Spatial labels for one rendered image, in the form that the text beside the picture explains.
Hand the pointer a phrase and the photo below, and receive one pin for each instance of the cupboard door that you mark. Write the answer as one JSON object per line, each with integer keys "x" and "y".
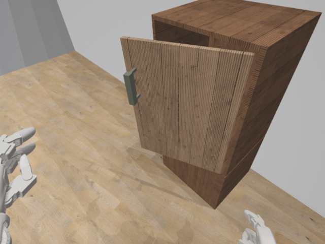
{"x": 190, "y": 97}

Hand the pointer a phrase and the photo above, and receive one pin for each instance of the right robot hand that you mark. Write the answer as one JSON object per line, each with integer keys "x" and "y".
{"x": 263, "y": 234}

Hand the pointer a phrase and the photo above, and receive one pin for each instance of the left robot hand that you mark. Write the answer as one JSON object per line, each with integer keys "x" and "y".
{"x": 9, "y": 157}

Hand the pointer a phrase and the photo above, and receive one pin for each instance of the handle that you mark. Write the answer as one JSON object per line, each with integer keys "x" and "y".
{"x": 130, "y": 87}

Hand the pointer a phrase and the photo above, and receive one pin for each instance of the robot left forearm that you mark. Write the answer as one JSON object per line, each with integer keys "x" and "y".
{"x": 5, "y": 237}

